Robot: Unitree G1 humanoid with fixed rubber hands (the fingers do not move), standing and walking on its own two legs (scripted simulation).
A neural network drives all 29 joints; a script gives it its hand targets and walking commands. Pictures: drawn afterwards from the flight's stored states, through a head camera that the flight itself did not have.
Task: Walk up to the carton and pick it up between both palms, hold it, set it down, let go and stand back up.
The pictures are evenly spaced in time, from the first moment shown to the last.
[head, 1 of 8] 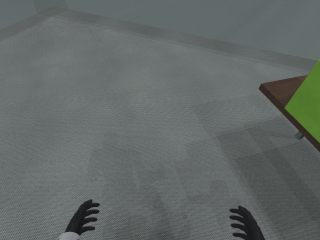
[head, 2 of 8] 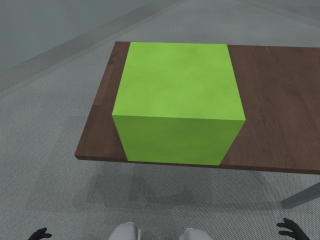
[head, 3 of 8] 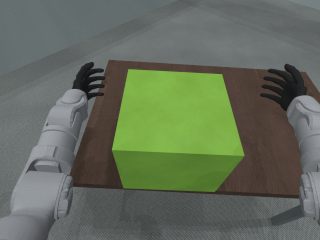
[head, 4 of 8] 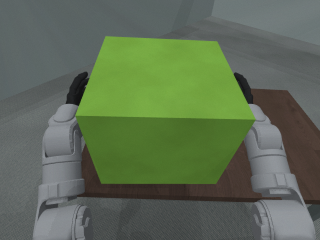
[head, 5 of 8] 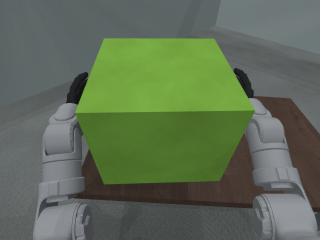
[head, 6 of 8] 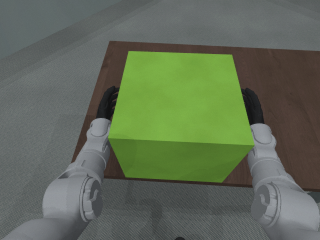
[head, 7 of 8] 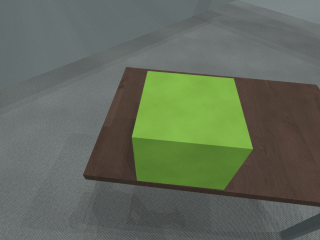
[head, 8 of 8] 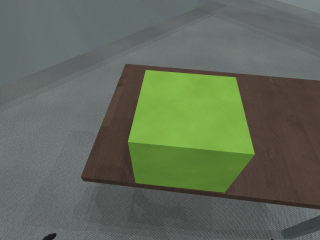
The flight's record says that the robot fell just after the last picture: no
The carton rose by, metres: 0.22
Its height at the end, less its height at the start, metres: +0.00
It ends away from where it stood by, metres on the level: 0.01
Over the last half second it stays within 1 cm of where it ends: yes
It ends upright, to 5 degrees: yes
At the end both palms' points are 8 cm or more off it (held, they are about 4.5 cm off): yes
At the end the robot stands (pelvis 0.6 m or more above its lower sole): yes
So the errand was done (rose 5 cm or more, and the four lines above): yes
